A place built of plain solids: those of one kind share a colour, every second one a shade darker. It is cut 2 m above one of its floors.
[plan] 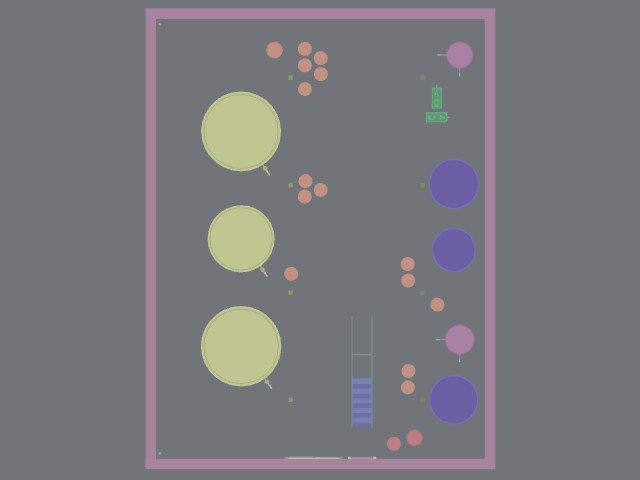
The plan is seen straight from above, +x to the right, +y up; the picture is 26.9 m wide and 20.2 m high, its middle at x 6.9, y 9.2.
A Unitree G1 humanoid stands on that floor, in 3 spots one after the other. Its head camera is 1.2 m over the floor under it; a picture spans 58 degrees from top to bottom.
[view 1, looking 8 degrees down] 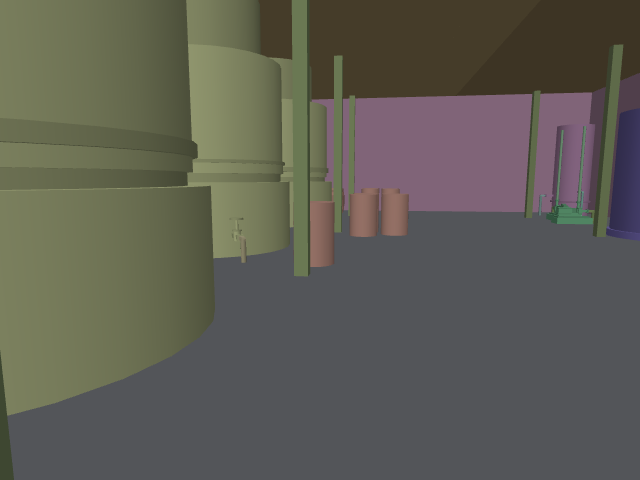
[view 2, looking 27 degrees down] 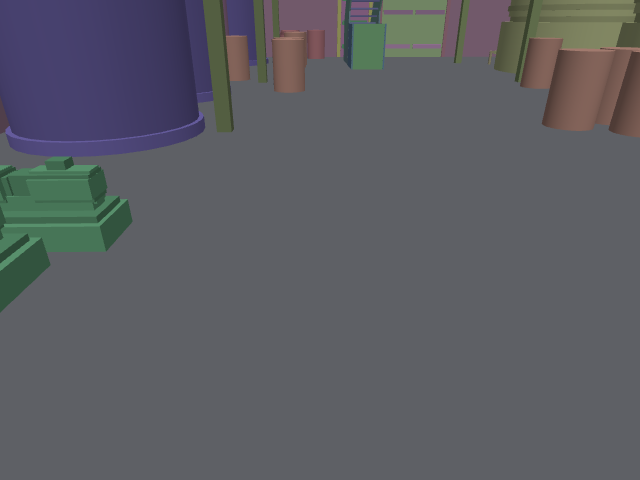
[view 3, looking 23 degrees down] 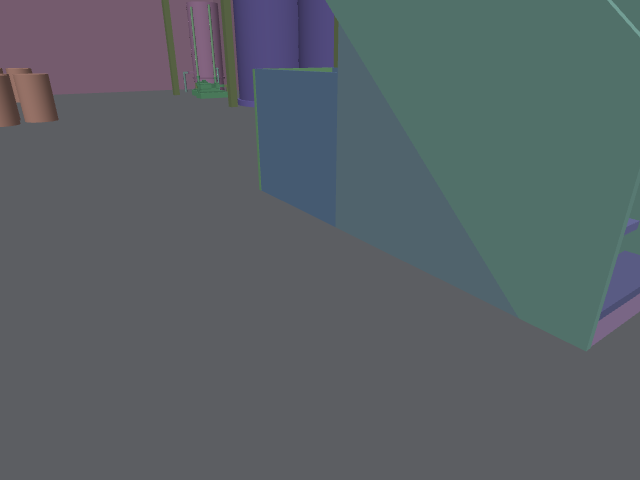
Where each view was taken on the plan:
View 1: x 6.63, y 1.70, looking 98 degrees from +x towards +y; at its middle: piece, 5.93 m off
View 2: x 10.16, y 16.80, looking -91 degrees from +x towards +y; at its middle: ground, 2.64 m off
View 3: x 6.37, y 0.70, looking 55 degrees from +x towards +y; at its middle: ground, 3.07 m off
